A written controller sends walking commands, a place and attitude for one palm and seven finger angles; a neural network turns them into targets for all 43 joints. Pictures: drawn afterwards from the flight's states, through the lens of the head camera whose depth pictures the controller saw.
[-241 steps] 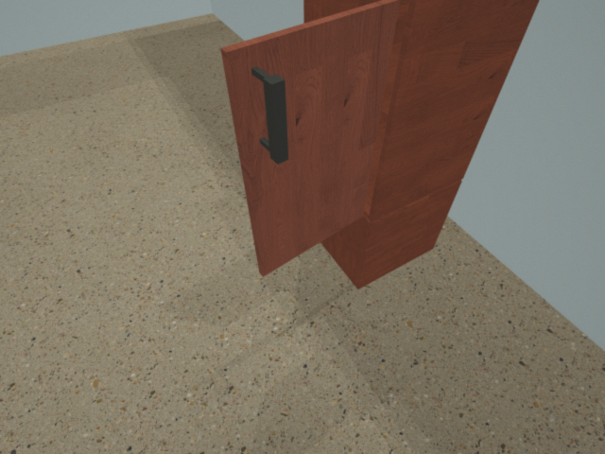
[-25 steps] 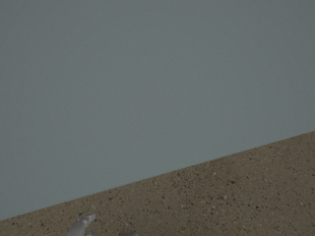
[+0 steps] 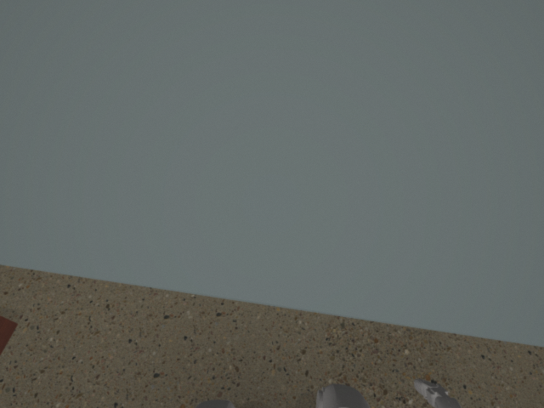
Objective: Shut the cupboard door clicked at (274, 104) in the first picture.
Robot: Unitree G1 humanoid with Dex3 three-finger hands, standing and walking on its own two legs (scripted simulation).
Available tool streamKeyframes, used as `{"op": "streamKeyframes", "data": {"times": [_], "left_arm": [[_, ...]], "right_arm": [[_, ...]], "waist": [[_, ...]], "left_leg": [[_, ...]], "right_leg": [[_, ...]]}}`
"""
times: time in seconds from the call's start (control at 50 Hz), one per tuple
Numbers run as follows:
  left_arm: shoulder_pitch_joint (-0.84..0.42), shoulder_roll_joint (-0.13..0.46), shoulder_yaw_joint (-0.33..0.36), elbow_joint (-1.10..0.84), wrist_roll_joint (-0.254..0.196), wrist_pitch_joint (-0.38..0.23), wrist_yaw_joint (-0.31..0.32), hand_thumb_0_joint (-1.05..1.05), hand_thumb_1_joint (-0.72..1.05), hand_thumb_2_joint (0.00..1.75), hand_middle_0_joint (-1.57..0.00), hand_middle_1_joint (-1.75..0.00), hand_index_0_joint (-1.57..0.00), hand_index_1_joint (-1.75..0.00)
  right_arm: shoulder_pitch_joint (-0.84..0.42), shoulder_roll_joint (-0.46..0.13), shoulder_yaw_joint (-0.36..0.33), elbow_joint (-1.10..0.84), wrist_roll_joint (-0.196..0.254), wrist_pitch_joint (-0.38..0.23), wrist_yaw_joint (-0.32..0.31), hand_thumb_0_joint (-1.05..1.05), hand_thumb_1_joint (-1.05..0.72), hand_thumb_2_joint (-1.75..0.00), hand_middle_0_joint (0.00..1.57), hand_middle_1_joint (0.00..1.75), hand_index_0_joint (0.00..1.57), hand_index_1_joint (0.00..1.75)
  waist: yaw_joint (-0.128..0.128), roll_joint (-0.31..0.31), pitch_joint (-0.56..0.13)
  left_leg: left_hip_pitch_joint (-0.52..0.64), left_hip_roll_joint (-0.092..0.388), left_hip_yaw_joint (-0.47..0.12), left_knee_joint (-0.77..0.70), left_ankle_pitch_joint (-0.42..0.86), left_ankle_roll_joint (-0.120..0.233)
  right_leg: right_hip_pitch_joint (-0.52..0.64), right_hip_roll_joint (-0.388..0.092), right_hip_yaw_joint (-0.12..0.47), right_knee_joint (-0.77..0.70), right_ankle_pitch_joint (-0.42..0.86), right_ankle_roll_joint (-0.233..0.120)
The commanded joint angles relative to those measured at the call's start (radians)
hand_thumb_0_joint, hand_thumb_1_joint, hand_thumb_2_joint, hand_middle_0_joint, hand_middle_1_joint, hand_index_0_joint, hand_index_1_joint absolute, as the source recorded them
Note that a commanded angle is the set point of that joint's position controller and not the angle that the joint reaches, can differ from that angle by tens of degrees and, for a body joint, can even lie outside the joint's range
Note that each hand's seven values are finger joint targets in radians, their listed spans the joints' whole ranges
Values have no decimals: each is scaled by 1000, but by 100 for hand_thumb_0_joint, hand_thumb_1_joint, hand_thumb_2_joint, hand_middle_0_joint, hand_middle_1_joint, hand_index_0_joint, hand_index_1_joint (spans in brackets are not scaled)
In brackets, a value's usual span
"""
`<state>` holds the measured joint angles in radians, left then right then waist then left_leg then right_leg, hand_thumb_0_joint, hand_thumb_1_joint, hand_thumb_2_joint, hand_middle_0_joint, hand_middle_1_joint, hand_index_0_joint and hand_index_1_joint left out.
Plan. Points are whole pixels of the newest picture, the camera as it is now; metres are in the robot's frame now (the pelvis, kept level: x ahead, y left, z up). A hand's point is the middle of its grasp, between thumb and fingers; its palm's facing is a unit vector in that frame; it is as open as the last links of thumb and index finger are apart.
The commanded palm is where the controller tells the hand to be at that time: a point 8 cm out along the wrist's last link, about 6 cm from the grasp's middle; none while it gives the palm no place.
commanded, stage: turn to face it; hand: left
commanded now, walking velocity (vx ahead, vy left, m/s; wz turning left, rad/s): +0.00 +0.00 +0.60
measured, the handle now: out of the picture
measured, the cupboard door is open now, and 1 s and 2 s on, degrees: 97 97 97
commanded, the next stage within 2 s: none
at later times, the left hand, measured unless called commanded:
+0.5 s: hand out of the picture +0.09 +0.13 -0.14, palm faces +0.26 -0.93 -0.27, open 7.4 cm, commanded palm none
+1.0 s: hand out of the picture -0.03 +0.18 -0.17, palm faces +0.60 -0.76 -0.25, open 7.4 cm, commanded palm none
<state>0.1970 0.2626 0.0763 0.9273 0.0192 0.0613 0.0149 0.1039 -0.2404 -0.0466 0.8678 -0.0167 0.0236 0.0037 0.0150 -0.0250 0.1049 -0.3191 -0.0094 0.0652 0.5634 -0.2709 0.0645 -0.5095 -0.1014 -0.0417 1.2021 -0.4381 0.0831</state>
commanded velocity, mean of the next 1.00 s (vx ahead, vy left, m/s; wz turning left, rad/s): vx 0.00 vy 0.00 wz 0.60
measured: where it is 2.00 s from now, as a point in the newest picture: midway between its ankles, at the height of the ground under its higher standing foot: outside the picture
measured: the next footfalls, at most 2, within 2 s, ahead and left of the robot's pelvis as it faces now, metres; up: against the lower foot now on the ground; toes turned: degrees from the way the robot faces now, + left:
right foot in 0.32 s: +0.07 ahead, -0.16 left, +0.00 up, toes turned +9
left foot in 0.80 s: +0.01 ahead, +0.05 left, +0.00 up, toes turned +36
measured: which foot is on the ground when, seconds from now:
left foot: down 0.00-0.32, up 0.34-0.78, down 0.80-1.00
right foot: up 0.00-0.30, down 0.32-0.80, up 0.82-1.00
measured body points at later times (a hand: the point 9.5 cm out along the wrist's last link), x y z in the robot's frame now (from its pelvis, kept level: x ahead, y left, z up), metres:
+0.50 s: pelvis +0.03 -0.08 +0.01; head +0.10 -0.10 +0.45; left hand +0.07 +0.18 -0.12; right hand +0.14 -0.32 -0.16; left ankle -0.04 +0.06 -0.63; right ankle +0.03 -0.17 -0.73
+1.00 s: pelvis +0.04 -0.04 +0.00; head +0.08 +0.01 +0.45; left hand -0.06 +0.22 -0.15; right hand +0.28 -0.19 -0.13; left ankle -0.02 +0.03 -0.73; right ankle +0.11 -0.19 -0.65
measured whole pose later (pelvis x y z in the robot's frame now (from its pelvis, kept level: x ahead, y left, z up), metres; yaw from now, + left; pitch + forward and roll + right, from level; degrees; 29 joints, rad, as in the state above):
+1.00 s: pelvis +0.04 -0.04 +0.00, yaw +35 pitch +2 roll -1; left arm 0.18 0.25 0.08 0.92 0.02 0.06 0.01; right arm 0.13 -0.23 -0.05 0.90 -0.02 0.02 0.00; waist 0.02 -0.02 0.09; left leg -0.25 -0.02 0.03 0.50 -0.28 0.05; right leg -0.51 -0.11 -0.02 1.15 -0.40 0.09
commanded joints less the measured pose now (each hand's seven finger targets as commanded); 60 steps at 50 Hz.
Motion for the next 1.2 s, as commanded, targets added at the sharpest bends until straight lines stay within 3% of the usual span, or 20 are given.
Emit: {"op": "streamKeyframes", "data": {"times": [0.0,0.18,0.26,0.28,0.3,0.32,0.34,0.36,0.42,0.5,0.66,0.7,0.74,0.76,0.78,0.8,0.86,0.9,1.1,1.18], "left_arm": [[19,60,11,-83,6,-29,-8,0,90,90,-20,-30,-20,-30],[-78,37,-1,-126,-7,-42,1,0,90,90,-20,-30,-20,-30],[49,61,8,-94,-13,-65,11,0,90,90,-20,-30,-20,-30],[80,123,22,-87,-2,-77,19,0,90,90,-20,-30,-20,-30],[87,206,37,-90,10,-78,25,0,90,90,-20,-30,-20,-30],[72,192,21,-93,2,-73,27,0,90,90,-20,-30,-20,-30],[-3,117,6,-104,-1,-79,28,0,90,90,-20,-30,-20,-30],[-50,97,6,-116,-3,-75,31,0,90,90,-20,-30,-20,-30],[-39,58,-10,-119,-10,-81,24,0,90,90,-20,-30,-20,-30],[70,80,2,-90,-6,-84,27,0,90,90,-20,-30,-20,-30],[106,122,22,-70,12,-76,23,0,90,90,-20,-30,-20,-30],[88,144,29,-76,9,-77,18,0,90,90,-20,-30,-20,-30],[55,150,31,-83,-4,-75,11,0,90,90,-20,-30,-20,-30],[41,108,22,-106,-9,-72,3,0,90,90,-20,-30,-20,-30],[-18,43,-1,-155,-15,-65,-1,0,90,90,-20,-30,-20,-30],[-53,80,3,-170,-5,-48,8,0,90,90,-20,-30,-20,-30],[-60,73,11,-118,0,-34,2,0,90,90,-20,-30,-20,-30],[-9,66,13,-90,3,-28,-7,0,90,90,-20,-30,-20,-30],[-88,39,-1,-132,-7,-38,-2,0,90,90,-20,-30,-20,-30],[5,48,5,-112,-15,-61,3,0,90,90,-20,-30,-20,-30]], "right_arm": [[63,-190,-53,-32,-2,-13,-12,0,-90,-90,20,30,20,30],[131,-185,-72,5,-11,1,-10,0,-90,-90,20,30,20,30],[79,-164,-76,-10,2,7,-10,0,-90,-90,20,30,20,30],[99,-104,-72,-14,13,5,-6,0,-90,-90,20,30,20,30],[107,-49,-63,-31,12,4,-4,0,-90,-90,20,30,20,30],[101,-102,-72,-22,0,15,-2,0,-90,-90,20,30,20,30],[118,-92,-73,4,-6,26,6,0,-90,-90,20,30,20,30],[137,-74,-75,20,-1,38,8,0,-90,-90,20,30,20,30],[119,-63,-61,39,2,46,20,0,-90,-90,20,30,20,30],[37,-50,-49,28,2,47,22,0,-90,-90,20,30,20,30],[-48,-29,-31,-13,6,32,28,0,-90,-90,20,30,20,30],[-18,-44,-33,-17,6,25,26,0,-90,-90,20,30,20,30],[96,-93,-45,5,-2,14,23,0,-90,-90,20,30,20,30],[166,-185,-69,17,-10,6,19,0,-90,-90,20,30,20,30],[233,-286,-92,23,-7,4,7,0,-90,-90,20,30,20,30],[246,-284,-85,39,1,10,1,0,-90,-90,20,30,20,30],[85,-205,-65,-10,-5,-2,-19,0,-90,-90,20,30,20,30],[50,-183,-54,-15,-4,-9,-19,0,-90,-90,20,30,20,30],[115,-185,-66,8,-12,-4,-15,0,-90,-90,20,30,20,30],[71,-176,-74,-3,-2,2,-16,0,-90,-90,20,30,20,30]], "waist": [[-21,131,-154],[-51,201,-158],[15,149,-200],[26,-43,-233],[37,-316,-218],[23,-232,-184],[-25,-164,-134],[-51,-201,-135],[-57,-184,-104],[-4,-140,-132],[24,-197,-128],[0,-178,-144],[-75,-110,-209],[-114,115,-268],[-150,352,-290],[-140,209,-301],[-68,162,-160],[-30,142,-124],[-47,181,-144],[1,190,-190]], "left_leg": [[140,228,-262,-240,311,83],[132,211,-387,-189,358,98],[-12,148,-393,-69,328,33],[-167,60,-311,55,79,-33],[-326,-95,-108,337,-343,-115],[-282,-38,-145,555,-371,-103],[-284,-9,-166,653,-265,-108],[-281,7,-141,692,-219,-122],[-286,27,-84,697,-91,-145],[-285,37,-41,537,-122,-151],[-151,35,40,207,-182,-112],[-66,11,69,107,-142,-94],[171,10,60,-92,79,-66],[381,185,-159,-137,336,10],[461,436,-508,-154,825,175],[440,468,-431,-131,811,219],[223,314,-315,-196,502,124],[185,244,-246,-212,487,85],[171,213,-349,-169,486,100],[92,163,-377,-65,501,47]], "right_leg": [[-46,4,40,-56,93,20],[77,72,24,-399,17,6],[386,82,23,-770,232,-14],[563,-86,164,-896,279,-51],[597,-367,427,-915,450,-170],[429,-412,379,-891,517,-225],[379,-319,259,-887,531,-214],[369,-273,212,-876,562,-188],[392,-181,8,-841,731,-137],[531,-216,-27,-802,871,-150],[539,-275,-80,-731,904,-182],[506,-283,-109,-672,925,-170],[382,-253,-171,-485,805,-109],[154,-158,-198,-273,431,-47],[-93,-16,-137,-42,-239,10],[-110,-31,4,26,-237,-11],[-96,-41,48,31,-27,5],[-68,-18,36,4,51,11],[61,54,16,-369,17,13],[305,86,3,-698,186,-6]]}}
